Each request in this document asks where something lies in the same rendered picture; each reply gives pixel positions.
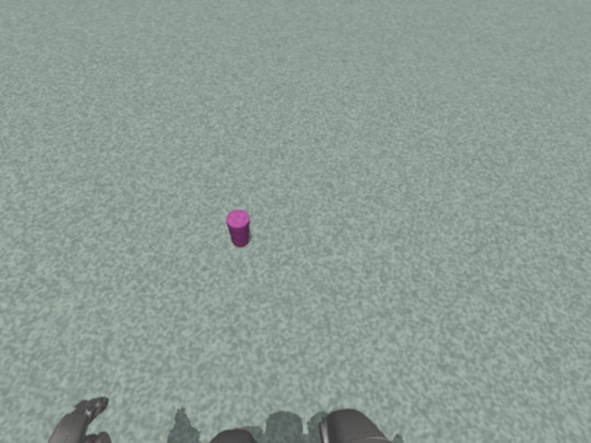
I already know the cup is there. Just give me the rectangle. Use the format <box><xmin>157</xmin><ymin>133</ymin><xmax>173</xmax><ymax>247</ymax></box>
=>
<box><xmin>226</xmin><ymin>210</ymin><xmax>249</xmax><ymax>247</ymax></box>

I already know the left robot hand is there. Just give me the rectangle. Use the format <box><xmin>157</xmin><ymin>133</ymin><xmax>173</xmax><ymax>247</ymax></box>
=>
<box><xmin>48</xmin><ymin>397</ymin><xmax>112</xmax><ymax>443</ymax></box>

